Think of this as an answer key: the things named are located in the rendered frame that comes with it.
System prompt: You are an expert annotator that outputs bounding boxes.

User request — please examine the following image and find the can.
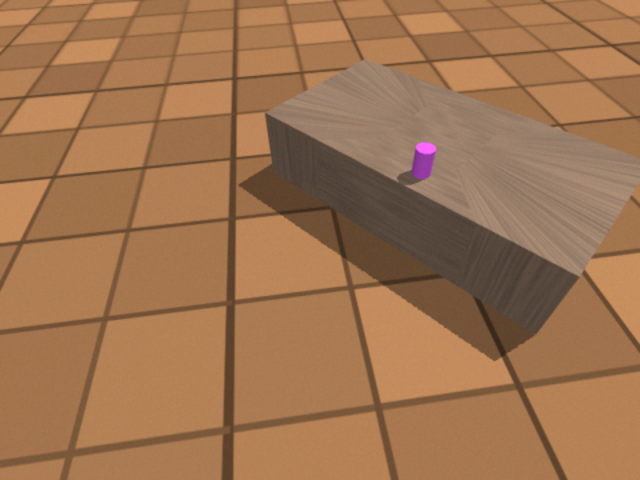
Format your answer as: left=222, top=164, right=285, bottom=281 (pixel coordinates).
left=411, top=142, right=436, bottom=179

